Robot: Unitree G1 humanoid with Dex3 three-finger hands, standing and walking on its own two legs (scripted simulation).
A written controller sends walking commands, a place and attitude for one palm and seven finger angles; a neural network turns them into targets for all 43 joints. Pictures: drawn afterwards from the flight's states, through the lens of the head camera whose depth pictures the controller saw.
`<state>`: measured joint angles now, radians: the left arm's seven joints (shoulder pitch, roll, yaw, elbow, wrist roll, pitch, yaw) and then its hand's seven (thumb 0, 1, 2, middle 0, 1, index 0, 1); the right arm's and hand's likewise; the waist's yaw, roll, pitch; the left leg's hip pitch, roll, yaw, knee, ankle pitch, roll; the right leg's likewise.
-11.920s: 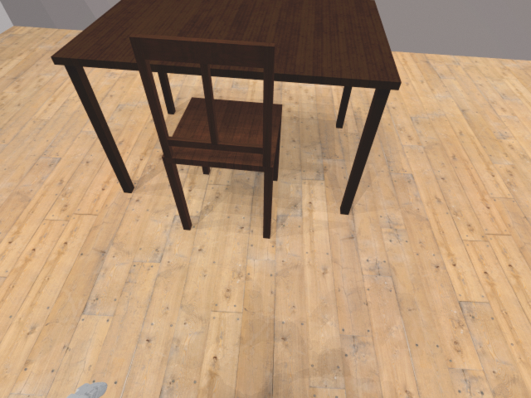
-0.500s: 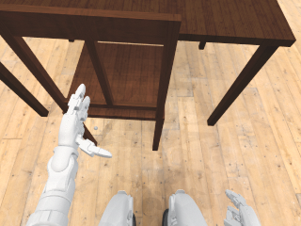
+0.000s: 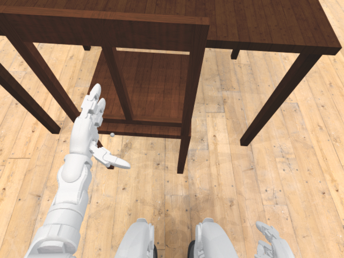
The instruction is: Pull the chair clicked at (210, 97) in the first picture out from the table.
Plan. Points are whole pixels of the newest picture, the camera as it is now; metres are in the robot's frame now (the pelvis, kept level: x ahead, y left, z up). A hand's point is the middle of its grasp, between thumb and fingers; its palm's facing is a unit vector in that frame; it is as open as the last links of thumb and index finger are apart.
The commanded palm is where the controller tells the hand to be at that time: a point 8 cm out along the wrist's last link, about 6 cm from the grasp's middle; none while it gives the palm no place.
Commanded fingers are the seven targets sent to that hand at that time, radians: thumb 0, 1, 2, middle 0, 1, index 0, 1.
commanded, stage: push the fingers through the gap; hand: left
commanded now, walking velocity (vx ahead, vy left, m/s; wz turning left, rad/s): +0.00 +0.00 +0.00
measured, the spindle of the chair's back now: (121, 88) +0.52 +0.15 +0.02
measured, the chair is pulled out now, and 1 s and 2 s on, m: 0.00 0.00 0.00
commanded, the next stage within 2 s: hook a spindle and tug to test in 1.44 s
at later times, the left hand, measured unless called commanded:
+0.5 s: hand (119, 119) +0.43 +0.14 +0.02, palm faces -0.06 -1.00 -0.04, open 16.9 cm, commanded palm +0.42 +0.19 +0.02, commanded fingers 0.00 -0.50 0.30 -0.06 -0.08 -0.06 -0.08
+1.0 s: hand (124, 98) +0.49 +0.13 +0.02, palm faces -0.05 -1.00 -0.05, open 16.9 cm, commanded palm +0.47 +0.18 +0.02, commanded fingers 0.00 -0.50 0.30 -0.06 -0.08 -0.06 -0.08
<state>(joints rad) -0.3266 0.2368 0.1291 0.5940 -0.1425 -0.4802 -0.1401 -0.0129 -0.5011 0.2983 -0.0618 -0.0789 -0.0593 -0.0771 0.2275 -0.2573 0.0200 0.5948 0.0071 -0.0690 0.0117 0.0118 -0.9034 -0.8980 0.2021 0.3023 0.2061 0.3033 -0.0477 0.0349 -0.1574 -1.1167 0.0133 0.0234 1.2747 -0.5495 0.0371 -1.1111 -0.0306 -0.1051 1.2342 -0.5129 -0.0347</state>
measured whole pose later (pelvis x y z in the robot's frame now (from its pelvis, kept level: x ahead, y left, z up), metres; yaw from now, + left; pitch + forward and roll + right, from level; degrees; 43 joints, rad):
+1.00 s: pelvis +0.00 +0.01 -0.01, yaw -2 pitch +27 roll -3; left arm -0.76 0.32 0.28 1.01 -0.07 -0.54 -0.11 -0.01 -0.50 0.30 -0.06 -0.08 -0.06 -0.08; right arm 0.30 -0.26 0.01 0.64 -0.04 -0.01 0.04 0.01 -0.90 -0.90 0.20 0.30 0.21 0.30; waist -0.14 0.04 -0.14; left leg -1.22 0.03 0.04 1.30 -0.56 0.05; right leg -1.22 -0.02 -0.09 1.24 -0.50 -0.02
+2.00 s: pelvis +0.00 +0.01 -0.01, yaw -2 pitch +27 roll -3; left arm -0.76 0.31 0.28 1.04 -0.07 -0.54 -0.11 -0.01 -0.40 0.34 -0.32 -0.88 -0.32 -0.87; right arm 0.29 -0.25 0.02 0.62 -0.04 0.03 0.04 0.01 -0.90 -0.90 0.20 0.30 0.21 0.30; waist -0.15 0.04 -0.15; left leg -1.21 0.03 0.03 1.30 -0.55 0.05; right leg -1.21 -0.01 -0.09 1.23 -0.49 -0.02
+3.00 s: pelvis +0.03 +0.01 +0.01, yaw -3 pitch +27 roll -2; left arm -0.45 0.24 0.23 0.71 -0.13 -0.48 -0.10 0.03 0.76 0.80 -0.43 -1.45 -0.42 -1.45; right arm 0.28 -0.24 0.00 0.57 -0.02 0.01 0.06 0.01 -0.90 -0.90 0.20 0.30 0.21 0.30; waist -0.11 0.04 -0.16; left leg -1.10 0.03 0.06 1.21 -0.57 0.04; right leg -1.12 0.00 -0.06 1.16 -0.51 -0.02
